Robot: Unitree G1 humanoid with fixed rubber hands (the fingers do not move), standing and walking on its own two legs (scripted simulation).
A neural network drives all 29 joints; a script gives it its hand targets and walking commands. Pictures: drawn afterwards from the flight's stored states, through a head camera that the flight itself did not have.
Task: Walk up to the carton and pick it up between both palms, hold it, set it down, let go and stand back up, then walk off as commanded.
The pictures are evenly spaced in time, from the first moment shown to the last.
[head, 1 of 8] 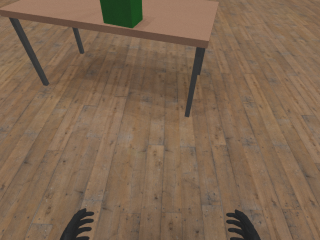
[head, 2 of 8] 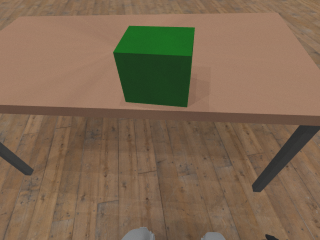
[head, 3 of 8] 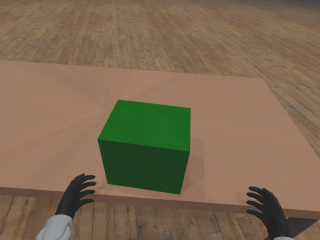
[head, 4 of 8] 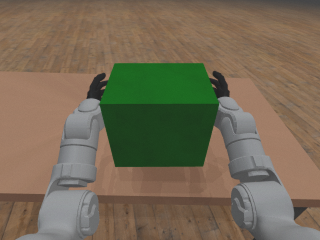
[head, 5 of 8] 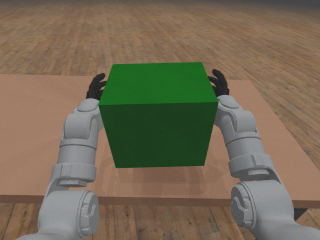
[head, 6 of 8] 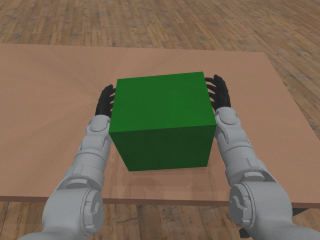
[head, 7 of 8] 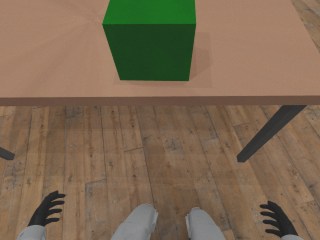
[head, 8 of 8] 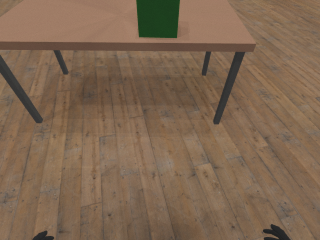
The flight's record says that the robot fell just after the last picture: no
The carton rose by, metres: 0.16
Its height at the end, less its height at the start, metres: +0.00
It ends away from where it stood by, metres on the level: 0.08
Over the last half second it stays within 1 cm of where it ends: yes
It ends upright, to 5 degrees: yes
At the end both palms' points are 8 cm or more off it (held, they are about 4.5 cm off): yes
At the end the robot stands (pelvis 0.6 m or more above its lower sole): yes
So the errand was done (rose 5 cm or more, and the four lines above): yes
